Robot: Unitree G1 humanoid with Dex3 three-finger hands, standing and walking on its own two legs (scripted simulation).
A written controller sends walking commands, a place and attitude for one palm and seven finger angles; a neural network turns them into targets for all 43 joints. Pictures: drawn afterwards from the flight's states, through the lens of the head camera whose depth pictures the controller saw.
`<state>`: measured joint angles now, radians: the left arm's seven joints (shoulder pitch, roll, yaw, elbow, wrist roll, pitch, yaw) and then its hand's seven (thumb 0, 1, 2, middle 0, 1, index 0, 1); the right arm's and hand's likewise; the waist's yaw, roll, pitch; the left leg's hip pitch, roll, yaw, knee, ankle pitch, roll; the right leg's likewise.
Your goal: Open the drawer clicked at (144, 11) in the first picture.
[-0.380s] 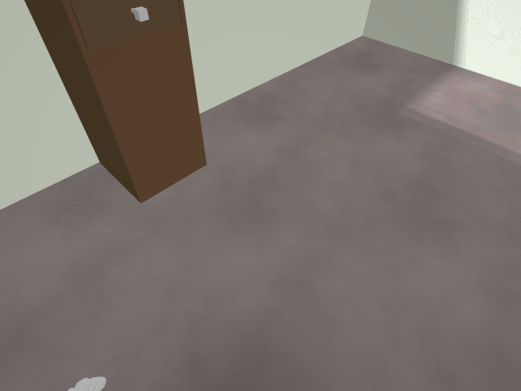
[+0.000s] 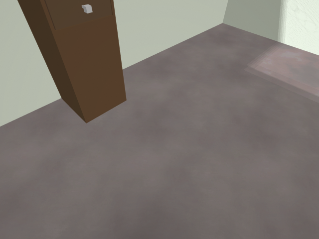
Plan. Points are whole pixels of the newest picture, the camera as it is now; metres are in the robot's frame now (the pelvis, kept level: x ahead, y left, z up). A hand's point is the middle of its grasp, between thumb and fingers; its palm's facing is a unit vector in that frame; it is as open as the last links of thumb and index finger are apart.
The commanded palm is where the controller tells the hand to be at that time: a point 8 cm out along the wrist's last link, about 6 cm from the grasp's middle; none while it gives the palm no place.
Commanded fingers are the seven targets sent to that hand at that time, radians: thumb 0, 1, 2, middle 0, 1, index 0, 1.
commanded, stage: stand and wait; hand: left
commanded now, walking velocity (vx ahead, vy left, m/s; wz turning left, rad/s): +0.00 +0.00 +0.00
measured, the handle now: (86, 8) +1.26 +0.51 +0.10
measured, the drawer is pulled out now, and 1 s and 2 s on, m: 0.00 0.00 0.00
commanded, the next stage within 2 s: look at it before walking up in 0.44 s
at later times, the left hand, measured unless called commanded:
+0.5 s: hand out of the picture +0.07 +0.24 -0.15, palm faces -0.03 -0.94 -0.33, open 7.4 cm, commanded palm none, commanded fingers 0.00 0.90 0.90 -0.20 -0.30 -0.20 -0.30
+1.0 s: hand out of the picture +0.07 +0.23 -0.15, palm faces -0.03 -0.94 -0.33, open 7.4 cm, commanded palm none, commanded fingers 0.00 0.90 0.90 -0.20 -0.30 -0.20 -0.30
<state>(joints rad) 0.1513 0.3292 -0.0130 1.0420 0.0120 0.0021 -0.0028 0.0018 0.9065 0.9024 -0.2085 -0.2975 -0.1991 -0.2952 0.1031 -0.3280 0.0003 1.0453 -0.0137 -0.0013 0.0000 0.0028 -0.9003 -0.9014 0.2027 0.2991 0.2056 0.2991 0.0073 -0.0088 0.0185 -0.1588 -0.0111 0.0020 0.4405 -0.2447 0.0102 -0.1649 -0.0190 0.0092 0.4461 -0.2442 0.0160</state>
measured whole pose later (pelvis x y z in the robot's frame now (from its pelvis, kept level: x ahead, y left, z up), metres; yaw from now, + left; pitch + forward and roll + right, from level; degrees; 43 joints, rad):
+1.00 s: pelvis +0.00 -0.01 +0.00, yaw +0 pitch -2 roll +0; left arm 0.14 0.34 -0.01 1.10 0.01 -0.01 0.00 0.00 0.91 0.90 -0.21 -0.30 -0.20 -0.30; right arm 0.11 -0.34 0.00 1.12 -0.01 -0.01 0.00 0.00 -0.90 -0.90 0.20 0.30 0.20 0.30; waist 0.00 0.00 0.03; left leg -0.14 0.01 0.00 0.37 -0.21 -0.01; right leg -0.15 0.00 0.01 0.39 -0.21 0.00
